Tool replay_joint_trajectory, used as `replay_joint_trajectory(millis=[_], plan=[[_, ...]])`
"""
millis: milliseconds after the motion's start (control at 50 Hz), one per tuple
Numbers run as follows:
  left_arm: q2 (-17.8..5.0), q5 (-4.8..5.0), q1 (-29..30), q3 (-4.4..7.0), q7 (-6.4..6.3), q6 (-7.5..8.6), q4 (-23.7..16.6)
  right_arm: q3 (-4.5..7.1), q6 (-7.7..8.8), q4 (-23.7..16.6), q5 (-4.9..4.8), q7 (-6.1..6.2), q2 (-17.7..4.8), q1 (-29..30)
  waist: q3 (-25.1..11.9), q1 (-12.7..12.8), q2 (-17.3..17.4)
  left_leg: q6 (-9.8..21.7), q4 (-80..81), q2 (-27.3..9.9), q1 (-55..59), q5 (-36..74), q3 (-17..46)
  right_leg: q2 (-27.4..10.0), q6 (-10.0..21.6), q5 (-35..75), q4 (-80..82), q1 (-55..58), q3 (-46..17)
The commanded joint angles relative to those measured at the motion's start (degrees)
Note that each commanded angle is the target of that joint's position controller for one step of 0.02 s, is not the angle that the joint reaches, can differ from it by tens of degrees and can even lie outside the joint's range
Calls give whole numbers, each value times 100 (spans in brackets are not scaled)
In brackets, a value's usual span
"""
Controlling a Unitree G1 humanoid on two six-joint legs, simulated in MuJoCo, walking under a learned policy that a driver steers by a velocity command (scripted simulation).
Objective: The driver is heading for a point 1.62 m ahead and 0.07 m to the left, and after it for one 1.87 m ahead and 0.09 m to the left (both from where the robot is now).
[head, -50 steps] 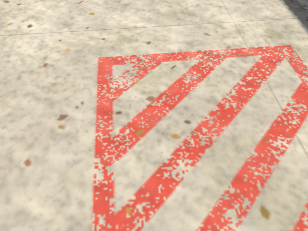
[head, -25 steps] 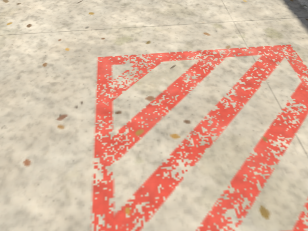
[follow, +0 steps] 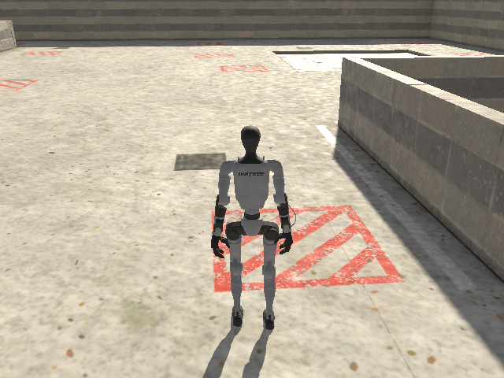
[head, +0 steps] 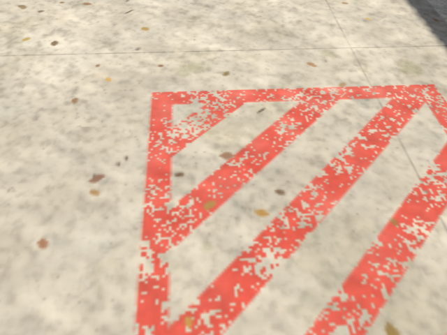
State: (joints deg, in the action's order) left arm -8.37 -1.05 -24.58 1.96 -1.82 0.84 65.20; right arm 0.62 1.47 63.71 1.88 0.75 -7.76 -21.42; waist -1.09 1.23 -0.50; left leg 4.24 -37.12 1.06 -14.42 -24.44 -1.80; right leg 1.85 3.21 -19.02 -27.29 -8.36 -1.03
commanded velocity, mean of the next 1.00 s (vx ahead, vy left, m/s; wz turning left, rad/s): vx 0.45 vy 0.00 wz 0.00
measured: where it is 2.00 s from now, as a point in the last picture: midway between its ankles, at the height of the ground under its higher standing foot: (226, 192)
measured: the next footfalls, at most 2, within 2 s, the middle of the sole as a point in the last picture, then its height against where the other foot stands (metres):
right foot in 0.50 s outside the picture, level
left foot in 1.04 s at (202, 283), level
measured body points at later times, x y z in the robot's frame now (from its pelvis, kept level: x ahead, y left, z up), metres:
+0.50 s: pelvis +0.23 +0.01 -0.02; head +0.27 +0.01 +0.43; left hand +0.42 +0.22 -0.14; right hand +0.09 -0.20 -0.16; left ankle +0.01 +0.09 -0.72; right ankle +0.35 -0.05 -0.74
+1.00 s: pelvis +0.52 +0.02 -0.01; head +0.56 +0.02 +0.44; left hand +0.40 +0.23 -0.15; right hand +0.71 -0.18 -0.13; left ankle +0.67 +0.11 -0.72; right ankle +0.35 -0.05 -0.74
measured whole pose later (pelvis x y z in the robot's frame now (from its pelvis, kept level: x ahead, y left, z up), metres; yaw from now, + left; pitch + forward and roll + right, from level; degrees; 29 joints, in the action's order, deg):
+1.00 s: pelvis +0.52 +0.02 -0.01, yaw +0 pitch +1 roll -1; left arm -8.7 -1.4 -29.0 1.2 -0.9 6.0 62.8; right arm 1.7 3.1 50.9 1.2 -1.5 -9.2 0.3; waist 4.0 4.2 0.6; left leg 5.4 -32.1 -1.1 -30.5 -5.0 -5.7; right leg 4.1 4.0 -21.3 -12.4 8.1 4.5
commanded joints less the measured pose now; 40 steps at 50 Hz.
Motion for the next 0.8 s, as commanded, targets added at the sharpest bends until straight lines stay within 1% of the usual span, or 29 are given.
replay_joint_trajectory(millis=[20, 40, 60, 80, 100, 120, 140, 160, 200, 240, 260, 340, 380, 420, 440, 460, 480, 500, 520, 540, 560, 580, 600, 620, 640, 680, 700, 740, 800], plan=[[-826, 21, -144, 190, 21, 76, -140, 53, 256, -450, -41, -98, -158, 57, 1207, -208, -664, 110, 416, -118, -408, 15, -117, -1585, 971, -2066, 1628, -859, -2080], [-741, 64, 200, 183, 31, 96, -253, 68, 294, -258, -99, -93, -100, -490, 1183, -503, -529, 138, 1003, 59, 634, 283, -211, -1243, 782, -1774, 1297, -1490, -1595], [-611, 66, 515, 159, 43, 154, -400, 131, 321, -27, -111, -55, -213, -1142, 1107, -774, -161, 158, 1429, -55, 1725, 418, 135, -860, 569, -1350, 628, -2227, -1077], [-204, 104, 829, 42, 94, 240, -641, 286, 357, 111, -67, 10, -765, -1903, 869, -1091, 1157, 431, 2488, -1255, 2510, -839, 2095, -68, 245, -871, -1189, -3097, -7], [-328, -48, 889, 66, 144, 294, -837, 413, 293, 278, -94, -3, -1173, -2397, 895, -1072, 1706, 839, 2950, -2221, 2599, -1000, 3634, 88, 194, -1153, -2545, -3746, 437], [-557, -183, 967, 124, 195, 307, -808, 338, 260, 136, -56, 4, -857, -1888, 1162, -745, 740, 874, 2853, -2181, 2136, -823, 3394, -261, 252, -875, -3293, -3823, 168], [-382, -145, 915, 95, 245, 343, -784, 297, 282, -44, -52, -12, -756, -1406, 1216, -518, 386, 809, 2894, -1990, 1793, -392, 2916, -416, 251, -403, -3481, -3727, 72], [-306, -90, 890, 85, 294, 375, -759, 270, 318, -168, -48, -14, -705, -1065, 1164, -355, 274, 716, 3004, -1769, 1643, 33, 2465, -530, 211, 13, -3482, -3571, 53], [-374, -99, 924, 130, 361, 334, -768, 182, 404, -183, -78, 9, -526, -940, 1011, -213, 341, 577, 3049, -1415, 1658, 1283, 1681, -569, 98, 468, -3342, -3425, 212], [-367, -97, 1068, 148, 373, 266, -848, 132, 454, -50, -98, 23, -479, -1225, 858, -183, 485, 523, 2819, -1261, 1853, 2992, 1140, -466, 41, 658, -3294, -3494, 436], [-338, -89, 1271, 140, 371, 240, -940, 106, 465, -8, -101, 26, -462, -1324, 838, -193, 509, 514, 2757, -1202, 1842, 3545, 940, -420, 16, 738, -3167, -3514, 536], [-191, -16, 2464, 21, 381, 209, -1441, 35, 489, -11, -83, 52, -504, -1311, 1062, -323, 639, 474, 2809, -997, 1337, 4360, 487, -204, 17, 1219, -1632, -2976, 901], [-266, 18, 2630, 6, 363, 197, -1546, 47, 516, 12, -84, 73, -647, -1322, 1028, -304, 778, 461, 2753, -1071, 1271, 4981, 404, -50, 154, 1309, -1015, -2335, 1054], [-502, 28, 2247, 82, 290, 209, -1490, 76, 558, 15, -93, 87, -808, -1199, 728, -40, 801, 401, 2168, -1186, 1473, 6428, 291, 162, 384, 1259, -799, -1567, 1077], [-646, 34, 1727, 150, 249, 239, -1341, 100, 560, 7, -91, 99, -888, -1121, 430, 209, 783, 359, 1543, -1203, 1622, 6976, 239, 276, 495, 1187, -716, -1054, 1023], [-771, 39, 919, 232, 208, 282, -1073, 125, 538, -13, -100, 100, -968, -1008, 9, 556, 739, 315, 616, -1175, 1625, 7001, 189, 332, 611, 1277, -434, -262, 941], [-933, -22, 136, 322, 162, 317, -818, 134, 520, -40, -127, 79, -982, -928, -359, 894, 640, 275, -522, -1010, 1079, 6105, 95, 78, 721, 1272, -130, 808, 693], [-1435, -166, -615, 455, 131, 334, -702, 73, 502, -183, -127, 38, -662, -1068, -967, 998, -76, 252, -2383, -611, 80, 3537, -131, -1341, 973, 197, 7, 1886, -924], [-1607, -123, -495, 499, 195, 275, -746, 67, 465, -213, -314, -40, -219, -1692, -1546, 518, -1180, 86, -4511, 452, -1622, -440, 127, -2658, 1899, -166, 1025, 2795, -4033], [-1382, 46, 290, 455, 238, 251, -854, 155, 424, -365, -167, -36, -683, -1054, -782, 344, -326, 204, -4612, -14, -2216, 95, 529, -2371, 1751, -1216, 1478, 1984, -3726], [-980, 82, 833, 335, 253, 292, -963, 194, 433, -571, -102, -71, -761, -416, -16, 232, -79, 228, -4294, -264, -2298, 598, 482, -2186, 1555, -1105, 1656, 1084, -2888], [-687, 37, 994, 252, 261, 355, -920, 202, 438, -605, -91, -88, -651, -256, 415, 22, 218, 231, -3886, -450, -2028, 834, 476, -1952, 1358, -343, 1839, 342, -2291], [-502, 19, 909, 181, 232, 422, -827, 218, 378, -604, -19, -101, -569, -254, 502, -155, 215, 189, -3564, -579, -1692, 894, 509, -1709, 1188, 287, 1874, -94, -1772], [-419, 17, 812, 137, 200, 471, -739, 191, 293, -553, 35, -131, -400, -423, 511, -299, 104, 122, -3321, -629, -1383, 896, 481, -1535, 1068, 674, 1922, -383, -1379], [-419, 20, 641, 119, 180, 522, -666, 189, 234, -553, 45, -152, -321, -453, 519, -351, 43, 70, -3149, -631, -1306, 918, 420, -1438, 1032, 1064, 1943, -451, -1150], [-588, 24, 370, 124, 163, 583, -581, 213, 151, -670, 47, -185, -358, -182, 594, -395, -77, -16, -2804, -678, -1567, 1099, 267, -1320, 1008, 1557, 2011, -420, -783], [-667, 25, 255, 127, 163, 589, -564, 224, 121, -781, 48, -202, -412, 110, 661, -364, -111, -65, -2591, -723, -1808, 1297, 193, -1288, 993, 1657, 2081, -354, -667], [-697, 38, 19, 105, 171, 580, -546, 233, 98, -1005, 30, -229, -489, 745, 768, -231, -144, -156, -2058, -776, -2233, 1735, 59, -1207, 927, 1997, 2153, -130, -489], [-657, 51, -305, 57, 172, 573, -516, 198, 114, -1272, -38, -257, -449, 1548, 804, -26, -201, -239, -997, -666, -2287, 2301, -160, -1054, 749, 2772, 2084, 157, -188]])
Velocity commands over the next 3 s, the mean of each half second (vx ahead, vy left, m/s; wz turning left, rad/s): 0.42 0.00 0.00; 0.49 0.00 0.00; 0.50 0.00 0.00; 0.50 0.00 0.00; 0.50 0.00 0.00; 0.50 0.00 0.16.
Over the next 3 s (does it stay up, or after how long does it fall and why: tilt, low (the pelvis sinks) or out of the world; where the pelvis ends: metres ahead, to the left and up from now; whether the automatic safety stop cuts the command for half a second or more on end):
stays up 1.60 -0.02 0.01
